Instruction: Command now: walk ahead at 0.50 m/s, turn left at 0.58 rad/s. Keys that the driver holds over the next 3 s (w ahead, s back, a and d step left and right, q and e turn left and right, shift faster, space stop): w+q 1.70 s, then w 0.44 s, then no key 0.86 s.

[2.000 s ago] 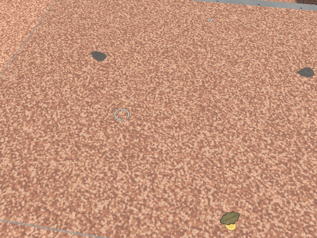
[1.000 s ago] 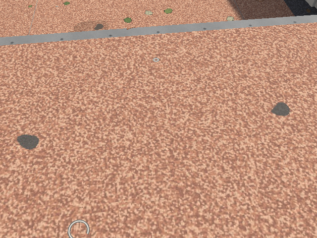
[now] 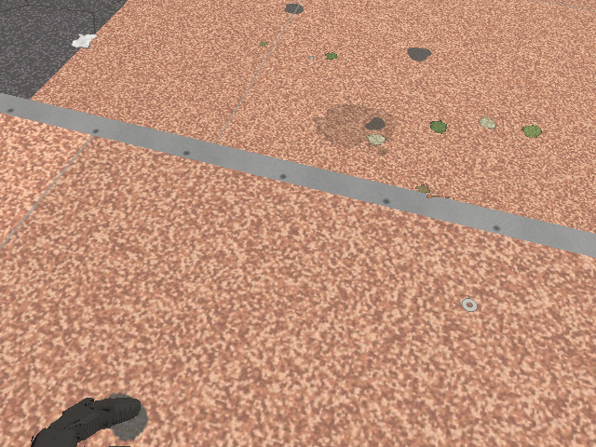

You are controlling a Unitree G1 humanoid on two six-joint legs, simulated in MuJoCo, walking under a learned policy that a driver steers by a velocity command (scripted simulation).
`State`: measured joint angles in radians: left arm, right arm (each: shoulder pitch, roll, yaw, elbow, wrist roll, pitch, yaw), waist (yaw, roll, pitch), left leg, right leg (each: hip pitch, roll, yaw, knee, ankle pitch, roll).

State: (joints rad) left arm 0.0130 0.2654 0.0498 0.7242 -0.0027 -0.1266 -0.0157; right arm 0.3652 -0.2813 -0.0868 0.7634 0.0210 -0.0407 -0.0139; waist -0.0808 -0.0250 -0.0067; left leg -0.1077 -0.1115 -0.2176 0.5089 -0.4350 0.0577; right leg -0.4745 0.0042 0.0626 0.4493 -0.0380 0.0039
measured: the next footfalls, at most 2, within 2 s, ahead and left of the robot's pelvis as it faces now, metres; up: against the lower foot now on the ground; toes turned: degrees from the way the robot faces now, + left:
left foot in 0.52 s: +0.39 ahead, +0.19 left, +0.00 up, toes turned +21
right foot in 1.00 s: +0.73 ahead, +0.13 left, +0.00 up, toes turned +39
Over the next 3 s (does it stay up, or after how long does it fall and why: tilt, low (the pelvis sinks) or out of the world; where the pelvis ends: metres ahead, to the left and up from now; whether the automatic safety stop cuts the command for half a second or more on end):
stays up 1.00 0.84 0.01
